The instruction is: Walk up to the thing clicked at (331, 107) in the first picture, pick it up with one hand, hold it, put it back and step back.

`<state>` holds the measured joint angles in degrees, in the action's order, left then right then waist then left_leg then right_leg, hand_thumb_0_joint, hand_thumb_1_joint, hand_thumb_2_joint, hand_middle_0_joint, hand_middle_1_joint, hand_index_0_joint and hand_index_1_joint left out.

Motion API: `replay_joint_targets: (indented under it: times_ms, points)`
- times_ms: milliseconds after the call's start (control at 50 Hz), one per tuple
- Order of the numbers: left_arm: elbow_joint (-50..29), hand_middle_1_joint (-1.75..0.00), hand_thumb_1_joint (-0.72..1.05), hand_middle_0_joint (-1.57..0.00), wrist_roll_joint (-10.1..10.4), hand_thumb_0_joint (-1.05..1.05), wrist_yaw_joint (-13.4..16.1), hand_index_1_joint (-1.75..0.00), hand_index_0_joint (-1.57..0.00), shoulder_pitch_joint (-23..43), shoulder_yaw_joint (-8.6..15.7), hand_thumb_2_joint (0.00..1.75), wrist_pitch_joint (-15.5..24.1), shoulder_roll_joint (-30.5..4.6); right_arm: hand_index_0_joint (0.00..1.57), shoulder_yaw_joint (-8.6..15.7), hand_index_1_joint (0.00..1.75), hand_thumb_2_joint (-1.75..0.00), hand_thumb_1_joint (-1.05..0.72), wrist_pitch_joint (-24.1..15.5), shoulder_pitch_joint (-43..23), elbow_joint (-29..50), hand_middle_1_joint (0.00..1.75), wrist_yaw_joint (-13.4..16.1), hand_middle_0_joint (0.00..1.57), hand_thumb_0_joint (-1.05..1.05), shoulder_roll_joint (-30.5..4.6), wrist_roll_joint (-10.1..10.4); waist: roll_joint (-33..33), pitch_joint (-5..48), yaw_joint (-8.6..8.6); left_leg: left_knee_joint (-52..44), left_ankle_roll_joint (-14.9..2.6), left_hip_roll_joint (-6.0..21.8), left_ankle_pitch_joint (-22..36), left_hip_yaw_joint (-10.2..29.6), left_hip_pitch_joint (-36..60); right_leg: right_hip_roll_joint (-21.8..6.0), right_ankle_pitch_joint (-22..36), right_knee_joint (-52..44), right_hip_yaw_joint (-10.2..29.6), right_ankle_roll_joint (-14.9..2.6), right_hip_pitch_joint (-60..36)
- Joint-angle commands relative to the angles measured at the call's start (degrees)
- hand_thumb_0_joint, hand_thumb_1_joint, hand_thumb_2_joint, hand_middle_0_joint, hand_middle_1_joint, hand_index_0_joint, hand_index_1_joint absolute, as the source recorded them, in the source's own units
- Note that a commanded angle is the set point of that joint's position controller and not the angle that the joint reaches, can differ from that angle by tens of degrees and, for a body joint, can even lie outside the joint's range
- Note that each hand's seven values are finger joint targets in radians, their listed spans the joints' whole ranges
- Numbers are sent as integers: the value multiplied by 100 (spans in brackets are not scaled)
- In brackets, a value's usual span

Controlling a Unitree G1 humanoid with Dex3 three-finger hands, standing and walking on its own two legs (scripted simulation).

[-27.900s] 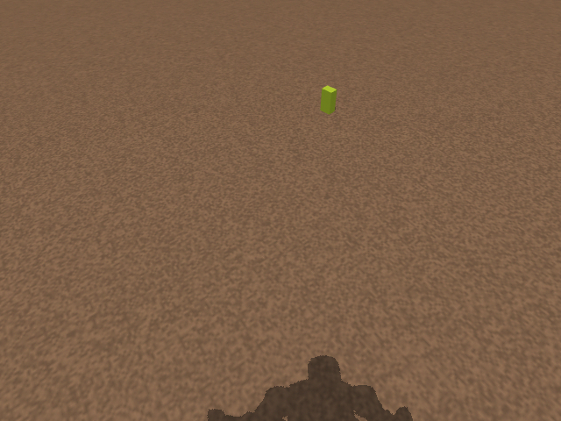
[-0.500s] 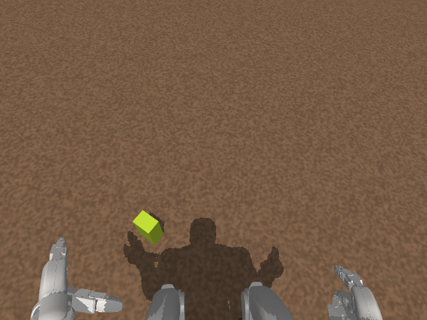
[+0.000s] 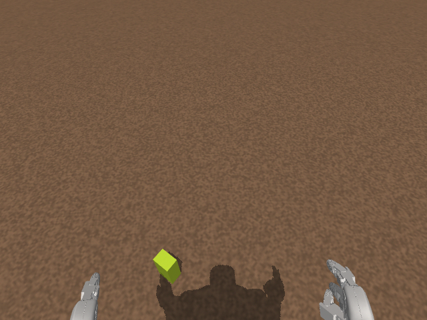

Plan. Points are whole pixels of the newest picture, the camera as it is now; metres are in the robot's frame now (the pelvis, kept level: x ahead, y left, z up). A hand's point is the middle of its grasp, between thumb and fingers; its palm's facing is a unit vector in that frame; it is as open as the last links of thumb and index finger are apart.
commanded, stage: home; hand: left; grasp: from the side
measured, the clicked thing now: (167, 266) +0.47 +0.22 -0.64
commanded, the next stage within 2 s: stand in 1.46 s
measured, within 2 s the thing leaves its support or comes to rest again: neither
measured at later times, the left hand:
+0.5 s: hand (127, 319) +0.17 +0.17 -0.05, palm faces +0.11 -0.95 -0.29, open 17.2 cm
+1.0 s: hand (123, 316) +0.17 +0.18 -0.05, palm faces +0.12 -0.95 -0.28, open 17.2 cm
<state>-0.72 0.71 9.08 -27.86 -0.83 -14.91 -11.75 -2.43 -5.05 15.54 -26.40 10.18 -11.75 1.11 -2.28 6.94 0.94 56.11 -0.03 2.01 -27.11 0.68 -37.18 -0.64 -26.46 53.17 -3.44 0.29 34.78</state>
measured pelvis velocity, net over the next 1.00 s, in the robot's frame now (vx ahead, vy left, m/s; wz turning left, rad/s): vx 0.01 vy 0.00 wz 0.00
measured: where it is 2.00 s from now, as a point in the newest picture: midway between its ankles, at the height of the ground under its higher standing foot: outside the picture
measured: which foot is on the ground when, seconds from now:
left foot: down 0.00-1.00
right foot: down 0.00-1.00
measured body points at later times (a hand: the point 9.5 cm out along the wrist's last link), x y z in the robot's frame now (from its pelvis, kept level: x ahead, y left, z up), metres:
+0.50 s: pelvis +0.00 -0.01 +0.00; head +0.02 -0.01 +0.45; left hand +0.16 +0.22 -0.03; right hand +0.16 -0.25 -0.07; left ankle +0.01 +0.11 -0.68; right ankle +0.00 -0.13 -0.68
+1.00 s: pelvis +0.01 +0.00 +0.01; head +0.03 +0.00 +0.46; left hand +0.16 +0.23 -0.03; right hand +0.17 -0.24 -0.07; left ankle +0.01 +0.12 -0.68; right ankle +0.00 -0.13 -0.68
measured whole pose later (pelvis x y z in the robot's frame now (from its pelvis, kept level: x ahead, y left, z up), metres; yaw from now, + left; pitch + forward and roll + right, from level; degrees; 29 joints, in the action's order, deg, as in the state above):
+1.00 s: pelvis +0.01 +0.00 +0.01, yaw +0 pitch +7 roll -2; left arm 1.7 0.5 7.9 -26.1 -0.3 -13.7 -11.2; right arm -1.9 -7.1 15.7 -29.8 9.9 -11.8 0.6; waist -1.8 5.9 1.0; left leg 53.7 0.2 2.1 -26.7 0.7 -34.3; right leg -0.5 -26.0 50.8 -3.4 0.2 32.0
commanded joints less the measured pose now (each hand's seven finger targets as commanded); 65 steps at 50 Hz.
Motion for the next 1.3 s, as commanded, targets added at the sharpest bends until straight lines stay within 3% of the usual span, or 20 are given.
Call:
replay_joint_targets:
  times_ms: [0, 100, 200, 320, 380, 400, 420, 440, 460, 580, 640, 720, 880, 980, 1040, 1140, 1160, 1220, 1240, 1280]
  points:
    - [-1165, -6, -51, -5, -77, 0, 22, -6, -5, 336, 336, 8, 329, -612, 20, 346, 30, -90, -89, -385, -253, 803, 30, 76, 20, 0, -678, -50, -44, 545, 61, -986, -20, -143, 1057, -28, 568, 154, 992, -889, 12, -74, -369]
    - [-1034, -6, -52, -5, -85, 0, 32, -6, -5, 337, 277, 7, 297, -556, 20, 325, 30, -90, -89, -448, -291, 737, 30, 100, 20, 0, -677, -56, -17, 504, 108, -982, -19, -149, 1139, -30, 637, 150, 1097, -953, 19, -54, -399]
    - [-893, -6, -51, -5, -80, 0, 13, -6, -5, 323, 330, 8, 318, -574, 20, 339, 30, -90, -90, -458, -347, 702, 30, 79, 20, 0, -699, -51, 40, 374, 31, -1084, -21, -142, 985, 5, 561, 168, 907, -1007, -30, -69, -381]
    - [-810, -6, -48, -6, -84, 0, -24, -6, -6, 167, 350, 9, 331, -589, 20, 350, 30, -90, -90, -461, -346, 676, 30, 70, 20, 0, -672, -54, 187, 494, 5, -923, -47, -174, 1367, -89, 598, 129, 1371, -1060, 47, -20, -540]
    - [-784, -6, -50, -5, -77, 0, -34, -6, -5, 356, 333, 9, 363, -559, 20, 361, 30, -90, -90, -480, -343, 634, 30, 54, 20, 0, -694, -49, 190, 390, 59, -984, -51, -165, 1219, -85, 597, 126, 1235, -1061, 54, -27, -497]
    - [-872, -6, -51, -5, -75, 0, -32, -6, -5, 319, 368, 8, 373, -615, 20, 341, 30, -90, -90, -471, -381, 641, 30, 56, 20, 0, -660, -46, 173, 336, -6, -997, -57, -168, 1176, -84, 553, 115, 1180, -1117, 53, -27, -491]
    - [-732, -6, -52, -5, -80, 0, -40, -6, -5, 306, 350, 8, 370, -559, 20, 365, 30, -90, -90, -473, -330, 652, 30, 63, 20, 0, -683, -48, 219, 353, 72, -987, -63, -172, 1108, -91, 556, 120, 1129, -1109, 65, -21, -469]
    - [-868, -6, -51, -5, -73, 0, -41, -6, -5, 338, 364, 8, 371, -607, 20, 355, 30, -90, -90, -483, -360, 651, 30, 56, 20, 0, -674, -40, 95, 346, 1, -1029, -58, -179, 1052, -96, 569, 116, 1060, -1134, 55, -29, -464]
    - [-754, -6, -49, -5, -77, 0, -42, -6, -5, 324, 320, 9, 373, -547, 20, 352, 30, -90, -90, -496, -362, 632, 30, 60, 20, 0, -673, -44, 167, 266, 61, -1012, -62, -180, 967, -123, 557, 105, 1006, -1170, 81, -13, -426]
    - [-931, -6, -52, -5, -78, 0, -55, -6, -5, 341, 350, 7, 390, -583, 20, 365, 30, -90, -90, -523, -352, 582, 30, 60, 20, 0, -678, -52, -22, 479, 34, -1066, -29, -146, 1168, -47, 708, 148, 1121, -1055, 19, -59, -486]
    - [-809, -6, -50, -5, -76, 0, -57, -6, -5, 303, 334, 9, 389, -557, 20, 346, 30, -90, -90, -521, -346, 582, 30, 68, 20, 0, -659, -39, 211, 304, 60, -1046, -65, -168, 1039, -87, 615, 119, 1052, -1138, 51, -21, -454]
    - [-759, -6, -50, -5, -85, 0, -72, -6, -5, 294, 300, 8, 363, -524, 20, 393, 30, -90, -90, -525, -289, 532, 30, 68, 20, 0, -709, -56, 55, 548, 57, -1057, -22, -138, 1455, -34, 777, 164, 1360, -989, -14, -70, -549]
    - [-763, -6, -50, -5, -77, 0, -61, -6, -5, 359, 354, 9, 395, -556, 20, 351, 30, -90, -90, -528, -367, 561, 30, 56, 20, 0, -665, -53, 165, 329, 12, -1105, -43, -148, 1186, -50, 668, 131, 1143, -1110, 6, -46, -550]
    - [-836, -6, -54, -5, -71, 0, -78, -6, -5, 240, 338, 6, 381, -527, 20, 370, 30, -90, -90, -526, -293, 547, 30, 42, 20, 0, -682, -59, -45, 517, 23, -1077, 0, -131, 1630, -28, 864, 162, 1503, -976, -39, -75, -601]
    - [-728, -6, -52, -5, -91, 0, -74, -6, -5, 252, 376, 8, 384, -546, 20, 373, 30, -90, -90, -519, -298, 525, 30, 50, 20, 0, -662, -66, 47, 498, 23, -1052, -11, -130, 1629, -32, 833, 163, 1520, -1000, -35, -66, -598]
    - [-680, -6, -51, -5, -82, 0, -72, -6, -5, 425, 279, 8, 396, -467, 20, 384, 30, -90, -90, -531, -339, 552, 30, 52, 20, 0, -700, -61, 150, 284, 53, -1214, -26, -120, 1029, -2, 702, 166, 968, -1082, -45, -65, -474]
    - [-960, -6, -52, -5, -74, 0, -66, -6, -5, 437, 353, 7, 408, -579, 20, 347, 30, -90, -90, -535, -344, 589, 30, 45, 20, 0, -646, -57, 25, 409, -11, -1179, -25, -141, 1170, -17, 744, 152, 1089, -1082, -31, -73, -532]
    - [-798, -6, -51, -5, -77, 0, -76, -6, -5, 345, 263, 8, 385, -485, 20, 367, 30, -90, -90, -552, -300, 555, 30, 47, 20, 0, -685, -59, 58, 375, 32, -1131, -13, -131, 1405, -25, 784, 156, 1301, -1025, -42, -70, -541]
    - [-748, -6, -50, -5, -82, 0, -65, -6, -5, 262, 363, 8, 380, -551, 20, 379, 30, -90, -90, -537, -289, 536, 30, 58, 20, 0, -674, -62, 74, 538, 15, -1066, -18, -135, 1586, -32, 824, 145, 1485, -1019, -31, -64, -637]
    - [-712, -6, -53, -5, -71, 0, -84, -6, -5, 361, 280, 7, 390, -499, 20, 358, 30, -90, -90, -533, -340, 539, 30, 50, 20, 0, -674, -62, 162, 322, 42, -1089, -31, -134, 1439, -32, 735, 142, 1364, -1057, -31, -54, -557]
